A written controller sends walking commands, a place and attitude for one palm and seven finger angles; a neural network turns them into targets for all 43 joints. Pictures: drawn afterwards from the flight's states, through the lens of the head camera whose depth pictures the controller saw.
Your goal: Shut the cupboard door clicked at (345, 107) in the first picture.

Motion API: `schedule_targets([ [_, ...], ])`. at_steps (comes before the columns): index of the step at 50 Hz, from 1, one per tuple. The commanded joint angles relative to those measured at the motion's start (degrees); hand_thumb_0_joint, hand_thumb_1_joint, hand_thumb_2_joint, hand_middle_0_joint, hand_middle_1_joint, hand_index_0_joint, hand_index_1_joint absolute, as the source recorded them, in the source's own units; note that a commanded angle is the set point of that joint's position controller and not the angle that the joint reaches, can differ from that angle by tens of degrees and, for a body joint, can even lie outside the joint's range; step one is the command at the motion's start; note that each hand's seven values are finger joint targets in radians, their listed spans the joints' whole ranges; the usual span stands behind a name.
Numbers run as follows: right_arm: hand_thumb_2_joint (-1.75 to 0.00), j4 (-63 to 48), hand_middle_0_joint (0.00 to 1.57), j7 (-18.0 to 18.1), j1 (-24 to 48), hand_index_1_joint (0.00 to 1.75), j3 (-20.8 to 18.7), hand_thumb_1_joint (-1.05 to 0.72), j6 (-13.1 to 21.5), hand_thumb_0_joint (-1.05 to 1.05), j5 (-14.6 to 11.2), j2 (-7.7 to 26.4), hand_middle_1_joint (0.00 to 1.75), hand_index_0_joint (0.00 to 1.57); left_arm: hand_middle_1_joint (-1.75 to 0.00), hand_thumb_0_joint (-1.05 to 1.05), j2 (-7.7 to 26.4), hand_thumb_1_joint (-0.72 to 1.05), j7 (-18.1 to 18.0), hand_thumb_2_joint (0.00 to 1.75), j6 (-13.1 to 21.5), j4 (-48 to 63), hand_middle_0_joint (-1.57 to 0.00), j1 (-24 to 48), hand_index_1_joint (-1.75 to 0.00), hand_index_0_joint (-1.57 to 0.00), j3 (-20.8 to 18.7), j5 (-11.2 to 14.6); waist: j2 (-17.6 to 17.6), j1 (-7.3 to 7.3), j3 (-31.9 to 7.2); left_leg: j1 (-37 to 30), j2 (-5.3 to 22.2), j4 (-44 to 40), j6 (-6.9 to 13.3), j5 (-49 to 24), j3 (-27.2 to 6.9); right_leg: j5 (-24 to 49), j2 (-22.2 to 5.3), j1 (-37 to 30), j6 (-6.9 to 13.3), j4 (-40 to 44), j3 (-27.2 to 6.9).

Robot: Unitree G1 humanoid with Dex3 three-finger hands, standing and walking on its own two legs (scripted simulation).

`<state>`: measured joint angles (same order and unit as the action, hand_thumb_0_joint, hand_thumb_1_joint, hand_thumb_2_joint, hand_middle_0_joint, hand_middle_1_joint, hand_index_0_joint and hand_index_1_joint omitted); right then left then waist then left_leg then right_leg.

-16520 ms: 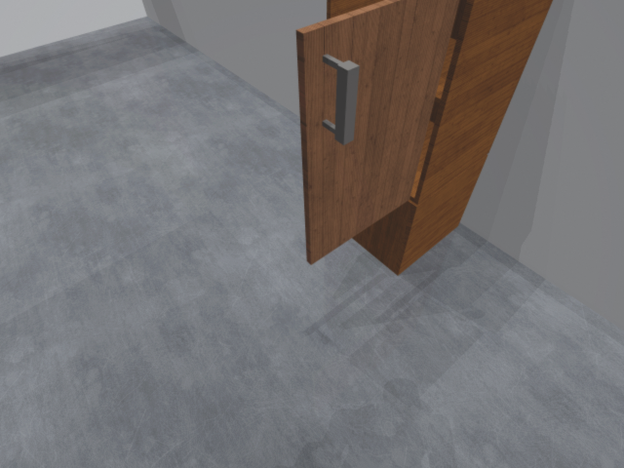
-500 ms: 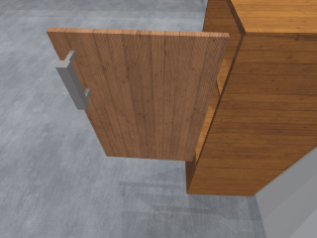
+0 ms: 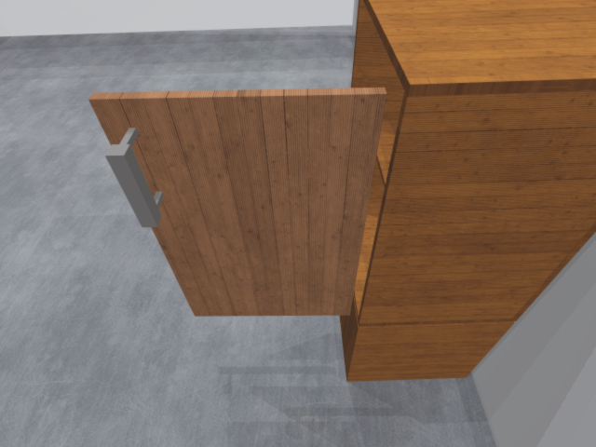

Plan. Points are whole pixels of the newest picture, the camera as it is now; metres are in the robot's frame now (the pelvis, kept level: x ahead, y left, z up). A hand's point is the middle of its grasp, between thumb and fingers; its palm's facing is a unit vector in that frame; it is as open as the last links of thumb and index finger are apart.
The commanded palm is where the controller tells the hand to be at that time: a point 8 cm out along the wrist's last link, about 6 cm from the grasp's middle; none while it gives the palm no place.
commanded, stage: look again from close up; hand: left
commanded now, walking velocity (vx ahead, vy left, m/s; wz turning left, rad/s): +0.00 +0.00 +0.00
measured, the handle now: (141, 178) +0.45 +0.26 +0.13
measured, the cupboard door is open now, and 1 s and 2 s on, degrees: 88 88 88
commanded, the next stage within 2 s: raise the hand and make a fist in 0.52 s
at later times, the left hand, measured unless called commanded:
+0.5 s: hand out of the picture +0.03 +0.17 -0.17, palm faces +0.02 -0.98 -0.20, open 7.3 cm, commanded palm none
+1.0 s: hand (194, 407) +0.18 +0.15 -0.02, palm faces -0.01 -1.00 +0.06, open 6.3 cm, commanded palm +0.14 +0.22 -0.02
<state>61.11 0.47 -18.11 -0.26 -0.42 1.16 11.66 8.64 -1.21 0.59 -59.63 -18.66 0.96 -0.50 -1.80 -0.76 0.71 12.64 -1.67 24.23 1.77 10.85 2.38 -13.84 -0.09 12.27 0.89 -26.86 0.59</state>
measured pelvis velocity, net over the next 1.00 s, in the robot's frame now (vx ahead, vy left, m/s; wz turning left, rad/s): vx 0.00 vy -0.01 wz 0.02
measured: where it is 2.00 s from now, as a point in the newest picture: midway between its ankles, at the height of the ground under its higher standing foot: outside the picture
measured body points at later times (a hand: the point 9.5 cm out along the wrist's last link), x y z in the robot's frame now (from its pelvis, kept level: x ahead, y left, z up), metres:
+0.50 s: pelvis +0.03 +0.01 +0.00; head +0.04 +0.00 +0.45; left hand +0.03 +0.23 -0.15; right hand +0.03 -0.21 -0.17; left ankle +0.02 +0.10 -0.74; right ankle +0.01 -0.11 -0.74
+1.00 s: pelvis +0.00 -0.01 -0.05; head +0.02 +0.01 +0.40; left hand +0.18 +0.20 -0.02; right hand +0.21 -0.26 -0.09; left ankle +0.03 +0.10 -0.74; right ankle +0.01 -0.11 -0.74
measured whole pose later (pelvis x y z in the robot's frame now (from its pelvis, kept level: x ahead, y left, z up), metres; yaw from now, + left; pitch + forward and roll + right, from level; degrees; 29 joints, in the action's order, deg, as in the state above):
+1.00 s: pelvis +0.00 -0.01 -0.05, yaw +1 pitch +8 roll +1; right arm 31.6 -0.8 -9.7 -3.0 14.2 -0.5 13.4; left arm 8.7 16.3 27.1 -3.8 -27.4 -5.1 13.2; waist 3.8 -0.2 -6.5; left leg 36.5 -0.8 52.9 0.9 24.1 1.7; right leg -27.1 -0.3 35.2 2.2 -54.6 2.6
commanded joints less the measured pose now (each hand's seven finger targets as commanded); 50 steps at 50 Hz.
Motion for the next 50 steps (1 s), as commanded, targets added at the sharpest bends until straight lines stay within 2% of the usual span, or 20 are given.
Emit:
schedule_targets([
  [1, -0.90, -1.26, 0.20, 0.33, -1.38, 0.30, 0.17, -0.90, 1.84, 0.00, -0.31, 2.87, 0.30, 0.20, -0.30, 0.00, 7.38, 0.90, -0.74, 0.90, 1.22, 1.43, -0.20, -1.38, -0.30, -0.20, -1.59, 0.01, 2.01, 0.67, 4.46, 1.81, 5.36, -6.28, 0.03, 5.01, -6.70, -8.58, -5.67, 3.19, 2.28, 8.47, -7.39],
  [10, -0.90, 2.76, 0.20, 1.09, -3.85, 0.30, 0.63, -0.90, 2.73, 0.00, -0.78, 2.03, 0.30, 0.20, -0.30, 0.00, 5.84, 0.90, -1.14, 0.90, 1.50, -1.39, -0.20, -1.68, -0.30, -0.20, -1.13, 0.20, 1.97, 1.10, 1.65, -0.32, 6.36, -4.82, 0.26, -5.37, -6.27, 6.26, -5.74, -2.69, 2.13, 5.20, -5.51],
  [30, -0.90, 3.41, 0.20, 1.48, -0.34, 0.30, 0.12, -0.90, 2.57, 0.00, -0.71, 2.14, 0.30, 0.20, -0.30, 0.00, 5.40, 0.90, -1.30, 0.90, 1.32, -2.76, -0.20, -1.45, -0.30, -0.20, -1.08, -0.20, 2.07, 0.66, 3.11, -4.20, 6.52, -4.88, 0.54, -9.27, -6.31, 9.29, -5.69, -1.31, 1.41, 5.47, -5.25],
  [31, -0.90, -1.03, 0.20, 0.94, 4.27, 0.30, -0.16, -0.90, 2.94, 0.00, -1.15, 4.19, 0.30, 0.20, -0.30, 0.00, 6.45, 0.90, -3.40, 0.90, 2.46, -4.46, -0.20, -5.88, -0.30, -0.20, -1.31, -1.14, 7.90, 2.49, 2.01, -1.24, 8.18, 7.26, -0.76, -17.20, -4.85, 28.75, -7.80, -1.46, -0.16, 5.00, -6.53],
  [32, -0.90, -18.28, 0.20, 6.16, -2.26, 0.30, -2.95, -0.90, 13.85, 0.00, -1.71, 17.43, 0.30, 0.20, -0.30, 0.00, 37.10, 0.90, -3.81, 0.90, 18.17, 90.59, -0.20, 45.34, -0.30, -0.20, -22.05, 6.33, -0.43, -8.34, -22.52, -21.03, 4.63, 5.13, 0.98, -27.35, -4.78, 29.65, -1.43, 0.17, -0.63, -6.96, 0.28],
  [33, -0.90, -17.70, 0.20, 6.91, 3.46, 0.30, 1.17, -0.90, 18.82, 0.00, -4.16, 8.78, 0.30, 0.20, -0.32, 0.00, 9.44, 0.90, -4.01, 0.90, 12.87, 71.46, -0.22, 5.78, -0.32, -0.22, -1.01, 7.86, -17.16, -1.43, -27.31, -26.43, 5.00, 2.69, 0.32, -32.25, -3.72, 7.68, 1.90, 5.16, -0.30, -9.62, 2.96],
  [34, -0.90, -15.15, 0.20, 5.95, 4.37, 0.30, 0.39, -0.90, 20.86, 0.00, -3.09, 9.66, 0.30, 0.20, -0.34, 0.00, 8.84, 0.90, -6.40, 0.90, 10.04, 72.84, -0.24, 6.17, -0.34, -0.24, -2.01, 9.76, -16.62, 0.18, -25.58, -21.72, 5.55, 2.05, -2.73, -35.16, -4.23, 1.36, 1.35, 3.72, 0.64, -6.12, 2.40],
  [35, -0.90, -14.14, 0.20, 3.85, 4.02, 0.30, 0.57, -0.90, 21.27, 0.00, -3.48, 5.83, 0.30, 0.20, -0.36, 0.00, -5.38, 0.90, -6.05, 0.90, 2.66, 57.10, -0.25, -9.09, -0.36, -0.25, 6.24, 8.68, -10.73, -0.85, -14.07, -12.83, 5.40, 0.46, -2.17, -27.10, -5.28, -0.42, -0.07, 6.36, -0.07, -6.70, 2.73],
  [36, -0.90, -17.90, 0.20, 2.95, 3.21, 0.30, -0.72, -0.90, 21.67, 0.00, -4.02, 9.15, 0.30, 0.20, -0.38, 0.00, -2.36, 0.90, -6.24, 0.90, 3.86, 68.83, -0.27, 1.83, -0.38, -0.27, 6.01, 9.73, -9.67, -1.93, -7.37, -6.05, 4.72, 1.83, -2.30, -16.20, -6.35, 1.73, -0.80, 6.55, 0.13, -5.28, 3.09],
  [37, -0.90, -20.93, 0.20, 2.77, 5.30, 0.30, -1.53, -0.90, 22.06, 0.00, -3.56, 9.29, 0.30, 0.20, -0.40, 0.00, -0.31, 0.90, -5.84, 0.90, 5.87, 67.90, -0.29, 1.44, -0.40, -0.29, 3.28, 8.89, -5.13, -2.47, -1.30, -0.20, 3.74, 3.63, -1.90, -8.52, -6.79, 2.52, -0.68, 8.92, 0.35, -3.48, 4.14],
  [38, -0.90, -22.60, 0.20, 2.45, 6.33, 0.30, -1.81, -0.90, 22.43, 0.00, -2.80, 9.76, 0.30, 0.20, -0.42, 0.00, 1.35, 0.90, -5.06, 0.90, 8.57, 65.06, -0.31, 1.72, -0.42, -0.31, 1.17, 8.53, 3.32, -3.22, 2.49, 5.25, 2.52, 5.63, -1.36, -2.50, -7.07, 1.06, -0.49, 12.05, 0.28, -3.20, 4.49],
  [39, -0.90, -24.39, 0.20, 2.01, 6.61, 0.30, -2.76, -0.90, 22.40, 0.00, -2.64, 9.37, 0.30, 0.20, -0.44, 0.00, 2.05, 0.90, -3.54, 0.90, 10.78, 59.41, -0.33, -6.82, -0.44, -0.33, -2.39, 8.57, 9.90, -1.25, 4.32, 9.30, 1.83, 7.40, -1.21, -1.00, -6.72, -0.89, -0.30, 13.82, 0.49, -3.22, 4.75],
  [41, -0.90, -27.59, 0.20, 0.99, 8.46, 0.30, -3.78, -0.90, 21.77, 0.00, -1.87, 8.32, 0.30, 0.20, -0.48, 0.00, -1.56, 0.90, 2.46, 0.90, 17.70, 50.10, -0.36, -21.21, -0.48, -0.36, -4.03, 11.19, 24.76, 2.57, 1.82, 17.06, 0.82, 13.47, -1.63, 1.25, -5.33, -3.27, 0.34, 18.12, -0.15, -8.20, 5.04],
  [42, -0.90, -28.42, 0.20, 0.27, 9.21, 0.30, -4.20, -0.90, 21.10, 0.00, -1.62, 8.33, 0.30, 0.20, -0.50, 0.00, -1.66, 0.90, 6.46, 0.90, 22.23, 49.61, -0.38, -24.28, -0.50, -0.38, -5.41, 12.95, 26.40, 3.58, -0.01, 20.44, 0.26, 16.16, -2.12, 2.48, -4.24, -2.59, 0.06, 19.22, -0.30, -10.72, 4.39],
  [43, -0.90, -29.84, 0.20, -0.42, 9.78, 0.30, -4.67, -0.90, 20.33, 0.00, -1.35, 8.45, 0.30, 0.20, -0.52, 0.00, -0.95, 0.90, 10.68, 0.90, 26.55, 50.65, -0.40, -26.80, -0.52, -0.40, -7.15, 14.80, 25.96, 4.95, -3.23, 22.53, -0.18, 18.35, -2.66, 2.89, -3.33, -0.37, -0.29, 18.51, -0.33, -13.55, 3.59],
  [45, -0.90, -33.49, 0.20, -1.59, 11.36, 0.30, -5.27, -0.90, 18.61, 0.00, -1.68, 8.95, 0.30, 0.20, -0.56, 0.00, 5.14, 0.90, 17.93, 0.90, 31.74, 51.08, -0.44, -27.52, -0.56, -0.44, -13.05, 16.23, 14.86, 6.31, -6.99, 25.13, -1.18, 22.01, -3.41, 2.13, -1.82, 5.66, -1.84, 16.16, 0.49, -18.39, 0.71],
  [46, -0.90, -36.01, 0.20, -1.46, 13.00, 0.30, -5.30, -0.90, 17.71, 0.00, -2.04, 8.87, 0.30, 0.20, -0.58, 0.00, 8.03, 0.90, 18.98, 0.90, 31.33, 53.82, -0.46, -26.69, -0.58, -0.46, -15.04, 15.67, 8.81, 7.21, -7.40, 26.01, -1.66, 22.67, -2.80, 2.59, -0.69, 4.28, -1.68, 16.65, 0.89, -19.47, 0.18],
  [48, -0.90, -40.34, 0.20, -1.13, 14.98, 0.30, -4.51, -0.90, 16.46, 0.00, -2.42, 8.58, 0.30, 0.20, -0.62, 0.00, 10.49, 0.90, 18.53, 0.90, 28.83, 65.01, -0.49, -19.87, -0.62, -0.49, -14.60, 14.93, -4.56, 7.27, -10.73, 24.04, -1.68, 23.23, -1.67, 3.78, 0.50, -1.04, -0.72, 18.58, 1.81, -21.36, 0.59],
  [49, -0.90, -41.24, 0.20, -0.77, 14.56, 0.30, -4.41, -0.90, 16.00, 0.00, -2.32, 8.42, 0.30, 0.20, -0.64, 0.00, 12.80, 0.90, 17.08, 0.90, 28.03, 70.97, -0.51, -15.86, -0.64, -0.51, -16.04, 15.17, -9.12, 6.98, -12.53, 23.99, -1.24, 23.57, -1.51, 5.67, -0.10, -4.17, -0.50, 19.71, 1.87, -21.76, 0.31],
  [50, -0.90, -42.74, 0.20, -0.46, 14.10, 0.30, -3.99, -0.90, 15.85, 0.00, -2.38, 7.95, 0.30, 0.20, -0.66, 0.00, 12.07, 0.90, 15.47, 0.90, 27.67, 76.03, -0.53, -13.51, -0.66, -0.53, -15.16, 15.39, -9.85, 5.91, -14.79, 23.35, -0.78, 24.08, -0.93, 7.20, -0.82, -6.48, -0.23, 20.84, 1.74, -21.37, -0.18],
])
